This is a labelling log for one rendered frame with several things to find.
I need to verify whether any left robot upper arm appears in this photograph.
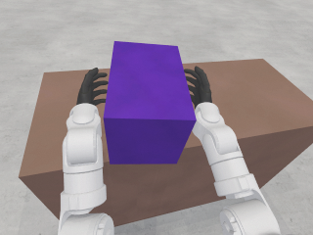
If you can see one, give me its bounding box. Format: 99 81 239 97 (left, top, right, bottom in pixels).
60 212 114 235

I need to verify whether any left robot forearm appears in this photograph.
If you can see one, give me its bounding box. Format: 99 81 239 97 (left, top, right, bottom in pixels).
58 103 107 235

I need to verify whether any robot left hand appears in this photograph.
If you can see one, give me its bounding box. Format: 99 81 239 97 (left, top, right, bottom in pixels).
76 68 108 106

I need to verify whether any right robot forearm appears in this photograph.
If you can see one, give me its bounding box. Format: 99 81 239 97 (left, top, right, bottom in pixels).
192 102 281 232

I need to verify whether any carton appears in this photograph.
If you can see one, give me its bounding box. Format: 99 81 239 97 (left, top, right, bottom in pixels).
103 41 197 165

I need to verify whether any pedestal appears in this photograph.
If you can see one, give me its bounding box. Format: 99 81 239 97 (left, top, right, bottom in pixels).
19 59 313 227

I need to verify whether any robot right hand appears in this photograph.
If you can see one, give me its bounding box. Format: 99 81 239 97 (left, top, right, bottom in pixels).
184 66 212 108

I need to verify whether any right robot upper arm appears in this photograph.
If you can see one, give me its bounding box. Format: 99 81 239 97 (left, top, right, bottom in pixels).
219 198 296 235

